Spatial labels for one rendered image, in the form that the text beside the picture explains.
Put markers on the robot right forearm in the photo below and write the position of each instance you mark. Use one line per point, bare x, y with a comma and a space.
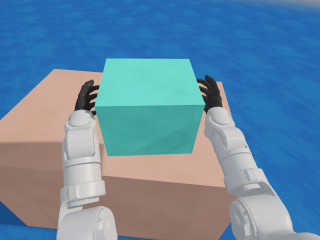
242, 176

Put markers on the left robot hand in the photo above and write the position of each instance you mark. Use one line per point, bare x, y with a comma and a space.
83, 100

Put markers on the right robot hand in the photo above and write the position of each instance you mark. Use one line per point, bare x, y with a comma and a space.
212, 92

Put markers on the right robot upper arm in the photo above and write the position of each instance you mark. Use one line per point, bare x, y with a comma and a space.
263, 217

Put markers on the robot left forearm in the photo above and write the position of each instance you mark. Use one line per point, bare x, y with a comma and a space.
81, 161

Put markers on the pedestal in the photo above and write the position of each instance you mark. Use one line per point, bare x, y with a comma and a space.
157, 197

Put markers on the carton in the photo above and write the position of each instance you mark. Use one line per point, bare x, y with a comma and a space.
148, 106

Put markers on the left robot upper arm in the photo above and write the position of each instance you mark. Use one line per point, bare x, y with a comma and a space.
96, 223

